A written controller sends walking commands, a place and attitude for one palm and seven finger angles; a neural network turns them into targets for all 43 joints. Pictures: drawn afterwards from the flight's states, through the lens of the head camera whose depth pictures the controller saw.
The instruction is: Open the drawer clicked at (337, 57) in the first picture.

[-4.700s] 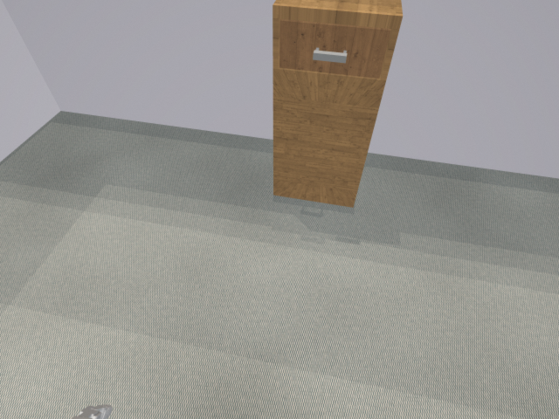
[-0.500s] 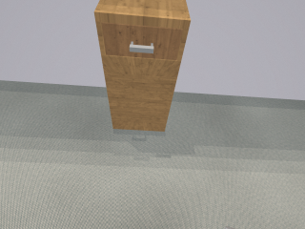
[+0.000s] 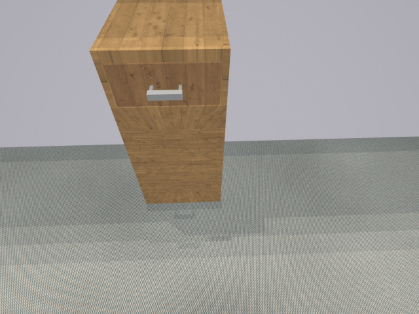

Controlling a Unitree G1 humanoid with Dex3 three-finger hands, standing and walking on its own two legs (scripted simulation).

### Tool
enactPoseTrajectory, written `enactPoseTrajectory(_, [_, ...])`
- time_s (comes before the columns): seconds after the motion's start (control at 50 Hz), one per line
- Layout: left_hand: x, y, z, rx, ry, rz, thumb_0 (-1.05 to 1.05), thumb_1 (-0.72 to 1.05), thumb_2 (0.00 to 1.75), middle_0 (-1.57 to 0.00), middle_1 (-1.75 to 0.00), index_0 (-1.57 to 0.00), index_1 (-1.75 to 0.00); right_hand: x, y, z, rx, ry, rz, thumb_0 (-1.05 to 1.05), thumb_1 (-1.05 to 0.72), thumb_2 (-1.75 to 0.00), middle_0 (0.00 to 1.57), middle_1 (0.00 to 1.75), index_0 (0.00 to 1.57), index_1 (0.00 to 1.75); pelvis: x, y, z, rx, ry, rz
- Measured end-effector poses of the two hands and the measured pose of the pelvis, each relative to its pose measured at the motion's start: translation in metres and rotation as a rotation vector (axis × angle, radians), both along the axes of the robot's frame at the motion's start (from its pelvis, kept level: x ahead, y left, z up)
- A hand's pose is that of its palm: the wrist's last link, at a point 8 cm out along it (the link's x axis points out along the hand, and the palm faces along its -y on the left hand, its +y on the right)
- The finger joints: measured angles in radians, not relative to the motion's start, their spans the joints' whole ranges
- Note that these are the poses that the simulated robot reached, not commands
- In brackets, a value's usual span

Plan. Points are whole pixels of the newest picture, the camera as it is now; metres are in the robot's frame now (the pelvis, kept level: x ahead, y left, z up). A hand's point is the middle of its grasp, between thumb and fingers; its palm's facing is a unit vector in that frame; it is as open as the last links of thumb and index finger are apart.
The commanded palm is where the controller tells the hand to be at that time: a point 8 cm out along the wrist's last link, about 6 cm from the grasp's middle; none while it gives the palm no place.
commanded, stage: take the last steps up to it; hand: left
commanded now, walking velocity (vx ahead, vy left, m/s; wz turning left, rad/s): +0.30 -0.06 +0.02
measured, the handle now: (165, 91) +0.74 +0.17 -0.01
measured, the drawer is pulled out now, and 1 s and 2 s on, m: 0.00 0.00 0.00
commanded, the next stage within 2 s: come to a stop and stand still in 0.46 s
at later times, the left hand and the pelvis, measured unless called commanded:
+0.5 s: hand (129, 300) +0.18 +0.19 -0.17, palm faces +0.03 -0.99 -0.13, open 7.4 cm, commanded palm none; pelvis +0.17 +0.02 +0.02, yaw -1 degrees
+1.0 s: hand (155, 234) +0.33 +0.16 -0.16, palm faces +0.04 -0.97 -0.22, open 7.3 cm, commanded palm none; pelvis +0.23 -0.02 +0.00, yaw +1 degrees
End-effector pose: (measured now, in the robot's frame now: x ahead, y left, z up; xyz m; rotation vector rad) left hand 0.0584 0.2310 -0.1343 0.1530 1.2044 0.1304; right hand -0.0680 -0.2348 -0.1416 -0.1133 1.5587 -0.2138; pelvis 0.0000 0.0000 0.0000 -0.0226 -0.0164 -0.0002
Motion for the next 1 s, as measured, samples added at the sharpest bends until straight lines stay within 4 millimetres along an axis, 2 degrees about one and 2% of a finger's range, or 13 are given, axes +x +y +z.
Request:
enactPoseTrajectory(0.12, [-0.009, -0.010, -0.002, -0.014, 0.111, 0.032, 0.00, 0.93, 0.90, -0.20, -0.30, -0.20, -0.30, 0.104, -0.005, 0.011, -0.011, -0.192, 0.040, 0.01, -0.91, -0.90, 0.20, 0.30, 0.20, 0.30, 0.037, -0.003, 0.009, -0.009, 0.008, 0.008])
enactPoseTrajectory(0.24, [-0.011, -0.009, -0.019, -0.078, 0.217, 0.082, 0.00, 0.92, 0.90, -0.20, -0.30, -0.20, -0.30, 0.207, 0.010, 0.019, -0.030, -0.346, 0.112, 0.01, -0.92, -0.90, 0.20, 0.30, 0.20, 0.30, 0.083, 0.010, 0.002, -0.031, 0.003, 0.013])
enactPoseTrajectory(0.3, [-0.003, -0.003, -0.031, -0.102, 0.269, 0.091, 0.01, 0.91, 0.90, -0.20, -0.30, -0.20, -0.30, 0.243, 0.021, 0.018, -0.048, -0.398, 0.131, 0.01, -0.92, -0.90, 0.20, 0.30, 0.20, 0.30, 0.107, 0.019, -0.006, -0.017, -0.004, 0.000])
enactPoseTrajectory(0.34, [0.012, 0.001, -0.029, -0.103, 0.288, 0.077, 0.01, 0.91, 0.90, -0.20, -0.30, -0.20, -0.30, 0.253, 0.027, 0.020, -0.052, -0.407, 0.122, 0.00, -0.91, -0.90, 0.20, 0.30, 0.20, 0.30, 0.120, 0.023, -0.004, -0.014, -0.002, -0.012])
enactPoseTrajectory(0.4, [0.047, 0.008, -0.020, -0.094, 0.261, 0.057, 0.01, 0.91, 0.90, -0.19, -0.30, -0.20, -0.30, 0.255, 0.027, 0.026, -0.074, -0.377, 0.083, 0.00, -0.94, -0.90, 0.20, 0.30, 0.20, 0.30, 0.139, 0.025, 0.005, -0.008, 0.002, -0.017])
enactPoseTrajectory(0.54, [0.143, 0.012, -0.002, -0.052, 0.140, 0.031, 0.01, 0.91, 0.90, -0.19, -0.30, -0.19, -0.29, 0.236, 0.026, 0.028, -0.040, -0.199, 0.037, 0.00, -0.93, -0.90, 0.20, 0.30, 0.20, 0.30, 0.183, 0.017, 0.018, 0.001, 0.012, -0.018])
enactPoseTrajectory(0.64, [0.205, -0.002, 0.003, -0.012, 0.097, -0.012, 0.01, 0.92, 0.90, -0.19, -0.30, -0.19, -0.29, 0.224, 0.025, 0.017, 0.017, -0.083, -0.022, 0.00, -0.91, -0.90, 0.20, 0.30, 0.20, 0.30, 0.213, -0.002, 0.014, 0.016, 0.011, -0.017])
enactPoseTrajectory(0.72, [0.248, -0.024, -0.002, 0.026, 0.047, -0.038, 0.00, 0.91, 0.90, -0.19, -0.30, -0.19, -0.29, 0.227, 0.016, -0.004, 0.069, -0.010, -0.060, 0.00, -0.91, -0.90, 0.20, 0.30, 0.20, 0.30, 0.239, -0.024, 0.000, 0.043, 0.005, -0.020])
enactPoseTrajectory(0.78, [0.267, -0.040, 0.001, 0.033, 0.024, -0.040, 0.00, 0.91, 0.90, -0.19, -0.30, -0.19, -0.29, 0.243, 0.005, -0.014, 0.083, 0.009, -0.066, 0.01, -0.91, -0.90, 0.20, 0.30, 0.20, 0.30, 0.246, -0.031, -0.002, 0.028, 0.008, -0.003])
enactPoseTrajectory(0.84, [0.275, -0.046, 0.006, 0.036, -0.010, -0.010, 0.00, 0.91, 0.90, -0.19, -0.30, -0.20, -0.30, 0.269, -0.008, -0.015, 0.067, -0.022, -0.031, 0.01, -0.91, -0.90, 0.20, 0.30, 0.20, 0.30, 0.244, -0.032, 0.000, 0.039, 0.007, 0.009])
enactPoseTrajectory(0.92, [0.274, -0.040, 0.010, 0.041, -0.029, 0.008, 0.00, 0.92, 0.90, -0.20, -0.30, -0.20, -0.30, 0.312, -0.023, -0.012, 0.030, -0.125, 0.025, 0.01, -0.91, -0.90, 0.20, 0.30, 0.20, 0.30, 0.236, -0.028, 0.002, 0.041, 0.011, 0.014])
enactPoseTrajectory(1.0, [0.263, -0.024, 0.006, 0.038, -0.031, 0.012, 0.00, 0.91, 0.90, -0.20, -0.30, -0.20, -0.30, 0.349, -0.026, 0.000, -0.014, -0.258, 0.073, 0.01, -0.91, -0.90, 0.20, 0.30, 0.20, 0.30, 0.227, -0.019, 0.001, 0.032, 0.014, 0.012])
